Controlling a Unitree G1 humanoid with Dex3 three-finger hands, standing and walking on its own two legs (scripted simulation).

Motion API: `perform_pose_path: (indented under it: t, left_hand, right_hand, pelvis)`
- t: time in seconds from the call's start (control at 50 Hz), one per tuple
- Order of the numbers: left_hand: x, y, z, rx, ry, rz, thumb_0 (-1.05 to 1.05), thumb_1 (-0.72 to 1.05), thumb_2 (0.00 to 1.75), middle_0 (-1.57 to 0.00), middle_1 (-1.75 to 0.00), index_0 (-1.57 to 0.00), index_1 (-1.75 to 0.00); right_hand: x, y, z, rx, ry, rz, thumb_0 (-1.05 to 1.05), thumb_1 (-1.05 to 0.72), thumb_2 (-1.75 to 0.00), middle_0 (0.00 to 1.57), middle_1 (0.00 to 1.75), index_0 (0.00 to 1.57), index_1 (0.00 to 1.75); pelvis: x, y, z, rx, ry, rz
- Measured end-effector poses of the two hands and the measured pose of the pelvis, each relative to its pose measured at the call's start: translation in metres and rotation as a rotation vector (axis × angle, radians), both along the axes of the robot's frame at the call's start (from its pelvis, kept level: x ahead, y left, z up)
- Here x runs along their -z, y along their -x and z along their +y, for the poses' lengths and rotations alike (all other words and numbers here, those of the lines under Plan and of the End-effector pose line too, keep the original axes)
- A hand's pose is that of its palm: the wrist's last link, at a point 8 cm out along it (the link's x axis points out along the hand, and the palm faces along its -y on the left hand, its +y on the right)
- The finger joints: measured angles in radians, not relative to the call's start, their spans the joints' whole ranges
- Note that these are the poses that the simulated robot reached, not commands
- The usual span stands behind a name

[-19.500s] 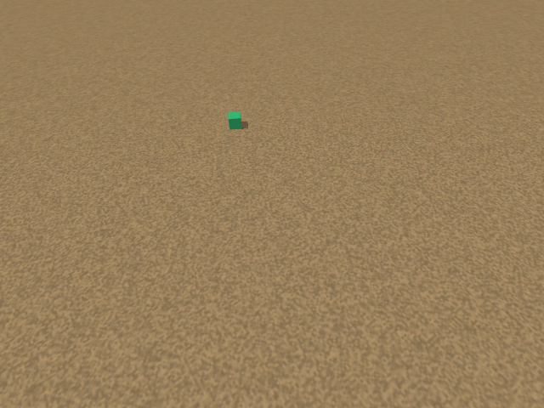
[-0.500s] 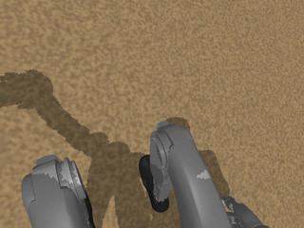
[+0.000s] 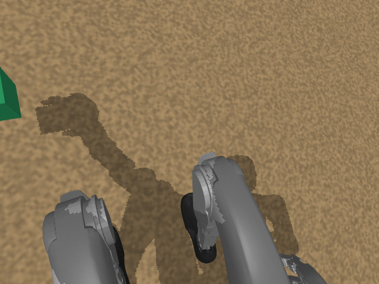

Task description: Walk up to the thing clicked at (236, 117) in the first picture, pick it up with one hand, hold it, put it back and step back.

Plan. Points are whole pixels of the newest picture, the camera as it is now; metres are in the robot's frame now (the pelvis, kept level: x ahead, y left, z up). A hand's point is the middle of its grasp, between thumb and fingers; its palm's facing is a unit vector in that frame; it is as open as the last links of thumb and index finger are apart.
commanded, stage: lift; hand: left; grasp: from above
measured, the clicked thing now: out of the picture +0.53 +0.31 -0.17
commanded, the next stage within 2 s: hold in 1.60 s
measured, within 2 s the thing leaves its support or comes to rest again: neither
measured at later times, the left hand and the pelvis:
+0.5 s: hand out of the picture +0.45 +0.32 +0.00, palm faces -0.47 -0.08 -0.88, open 10.4 cm; pelvis +0.00 +0.00 +0.08, yaw +4 degrees
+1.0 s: hand out of the picture +0.36 +0.29 +0.20, palm faces -0.44 -0.11 -0.89, open 10.4 cm; pelvis +0.02 +0.00 +0.26, yaw +7 degrees
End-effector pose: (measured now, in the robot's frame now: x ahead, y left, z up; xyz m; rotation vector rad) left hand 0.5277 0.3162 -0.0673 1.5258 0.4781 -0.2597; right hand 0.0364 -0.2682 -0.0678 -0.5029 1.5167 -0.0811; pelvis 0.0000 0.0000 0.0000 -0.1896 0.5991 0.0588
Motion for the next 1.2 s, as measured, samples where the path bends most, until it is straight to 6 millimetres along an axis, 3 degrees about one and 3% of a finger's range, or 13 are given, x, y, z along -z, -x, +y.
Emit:
perform_pose_path:
  t: [0.12, 0.24, 0.42, 0.56, 0.7, 0.92, 1.08, 1.2]
  left_hand:
    - [-0.013, 0.008, 0.001, -0.017, 0.021, 0.016, 0.01, -0.05, 0.5, -0.68, -0.49, -0.7, -0.47]
    - [-0.038, 0.024, 0.005, -0.005, 0.037, 0.037, 0.01, -0.04, 0.5, -0.68, -0.5, -0.7, -0.47]
    - [-0.094, 0.057, 0.013, 0.012, 0.055, 0.031, 0.01, -0.03, 0.5, -0.67, -0.5, -0.69, -0.48]
    - [-0.145, 0.08, 0.008, 0.029, 0.06, -0.004, 0.01, -0.03, 0.49, -0.67, -0.5, -0.69, -0.48]
    - [-0.206, 0.102, -0.002, 0.008, 0.056, -0.044, 0.01, -0.03, 0.49, -0.66, -0.5, -0.69, -0.48]
    - [-0.298, 0.155, -0.022, -0.015, 0.07, -0.009, 0.01, -0.03, 0.49, -0.67, -0.5, -0.69, -0.48]
    - [-0.349, 0.172, -0.029, -0.028, 0.062, -0.021, 0.01, -0.03, 0.49, -0.67, -0.5, -0.69, -0.48]
    - [-0.376, 0.176, -0.035, -0.035, 0.044, -0.017, 0.01, -0.03, 0.49, -0.66, -0.5, -0.69, -0.48]
  right_hand:
    - [-0.006, 0.001, 0.002, 0.032, -0.004, 0.009, 0.0, -0.91, -0.9, 0.21, 0.3, 0.2, 0.3]
    - [-0.016, -0.01, 0.0, 0.044, -0.009, -0.012, 0.0, -0.91, -0.9, 0.21, 0.3, 0.2, 0.3]
    - [-0.036, -0.049, 0.0, 0.031, -0.03, -0.109, 0.0, -0.91, -0.9, 0.21, 0.3, 0.2, 0.3]
    - [-0.062, -0.083, 0.009, 0.022, -0.067, -0.213, 0.0, -0.91, -0.9, 0.21, 0.3, 0.2, 0.3]
    - [-0.104, -0.104, 0.019, 0.043, -0.109, -0.308, 0.0, -0.9, -0.9, 0.21, 0.3, 0.2, 0.3]
    - [-0.192, -0.107, 0.024, 0.088, -0.141, -0.397, 0.01, -0.9, -0.89, 0.21, 0.3, 0.2, 0.3]
    - [-0.247, -0.111, 0.018, 0.093, -0.131, -0.459, 0.01, -0.9, -0.89, 0.21, 0.3, 0.2, 0.3]
    - [-0.278, -0.116, 0.012, 0.107, -0.13, -0.487, 0.01, -0.91, -0.9, 0.21, 0.3, 0.2, 0.3]
  pelvis:
    - [-0.011, -0.001, 0.001, -0.008, -0.006, 0.015]
    - [-0.028, -0.002, 0.002, -0.019, -0.016, 0.024]
    - [-0.062, -0.003, 0.002, -0.033, -0.043, 0.025]
    - [-0.098, -0.005, 0.002, -0.041, -0.064, 0.002]
    - [-0.146, -0.006, 0.002, -0.048, -0.085, -0.055]
    - [-0.237, -0.014, 0.0, -0.056, -0.127, -0.171]
    - [-0.288, -0.024, -0.003, -0.065, -0.149, -0.253]
    - [-0.318, -0.034, -0.004, -0.064, -0.163, -0.297]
